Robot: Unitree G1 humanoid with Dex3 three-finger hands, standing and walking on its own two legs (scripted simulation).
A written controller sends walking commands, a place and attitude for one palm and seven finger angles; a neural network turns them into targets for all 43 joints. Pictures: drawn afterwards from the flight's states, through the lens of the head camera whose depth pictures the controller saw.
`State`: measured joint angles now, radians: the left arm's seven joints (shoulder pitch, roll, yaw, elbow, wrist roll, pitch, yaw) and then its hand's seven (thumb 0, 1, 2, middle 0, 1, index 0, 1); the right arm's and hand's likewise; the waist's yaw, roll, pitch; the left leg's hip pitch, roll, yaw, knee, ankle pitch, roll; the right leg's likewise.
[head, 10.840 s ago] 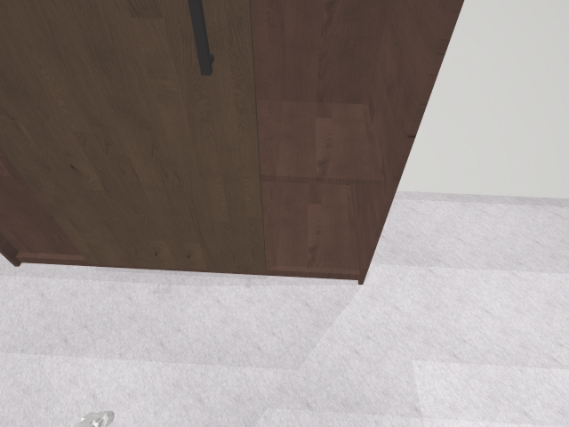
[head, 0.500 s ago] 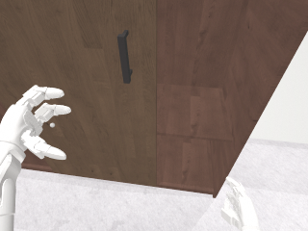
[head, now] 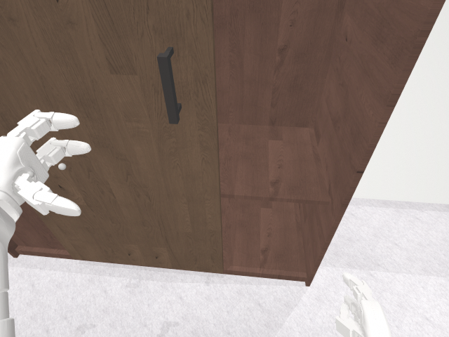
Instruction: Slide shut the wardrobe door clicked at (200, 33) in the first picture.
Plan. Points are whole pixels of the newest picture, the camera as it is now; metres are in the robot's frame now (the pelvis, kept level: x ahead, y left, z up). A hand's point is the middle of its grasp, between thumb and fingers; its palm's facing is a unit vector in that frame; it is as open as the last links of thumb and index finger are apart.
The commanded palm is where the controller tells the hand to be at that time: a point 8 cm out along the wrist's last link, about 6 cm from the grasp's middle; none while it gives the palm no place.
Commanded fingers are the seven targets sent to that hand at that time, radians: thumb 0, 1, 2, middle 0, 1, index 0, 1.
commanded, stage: raise the hand with hooked fingers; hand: left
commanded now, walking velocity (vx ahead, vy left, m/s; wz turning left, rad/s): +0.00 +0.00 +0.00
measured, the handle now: (171, 86) +0.54 +0.18 +0.21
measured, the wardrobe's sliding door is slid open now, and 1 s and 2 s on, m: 0.38 0.38 0.38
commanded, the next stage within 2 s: move the hooked fingers beside the handle in 0.16 s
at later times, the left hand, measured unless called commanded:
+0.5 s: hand (79, 152) +0.30 +0.26 +0.22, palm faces +0.07 -1.00 -0.06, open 14.0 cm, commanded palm +0.28 +0.31 +0.23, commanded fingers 0.00 -0.50 0.30 -0.30 -1.20 -0.30 -1.20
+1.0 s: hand (102, 130) +0.36 +0.25 +0.22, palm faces +0.06 -1.00 -0.03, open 14.0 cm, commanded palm +0.34 +0.30 +0.22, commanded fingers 0.00 -0.50 0.30 -0.30 -1.20 -0.30 -1.20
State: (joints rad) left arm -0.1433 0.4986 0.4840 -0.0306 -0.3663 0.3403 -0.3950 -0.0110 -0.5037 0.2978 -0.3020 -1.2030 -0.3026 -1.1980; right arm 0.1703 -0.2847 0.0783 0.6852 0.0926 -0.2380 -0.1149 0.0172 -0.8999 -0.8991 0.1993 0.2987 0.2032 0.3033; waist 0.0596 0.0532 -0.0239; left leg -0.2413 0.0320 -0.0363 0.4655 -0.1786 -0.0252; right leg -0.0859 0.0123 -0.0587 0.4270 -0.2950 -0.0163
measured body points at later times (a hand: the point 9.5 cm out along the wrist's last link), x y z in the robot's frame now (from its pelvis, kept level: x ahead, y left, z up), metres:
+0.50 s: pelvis +0.01 +0.00 +0.00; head -0.01 -0.02 +0.45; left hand +0.29 +0.31 +0.22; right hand +0.22 -0.22 -0.07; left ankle +0.05 +0.14 -0.74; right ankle -0.04 -0.11 -0.74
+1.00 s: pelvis +0.02 +0.00 +0.00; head +0.00 -0.02 +0.45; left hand +0.35 +0.30 +0.22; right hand +0.19 -0.25 -0.08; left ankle +0.05 +0.14 -0.74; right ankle -0.04 -0.11 -0.74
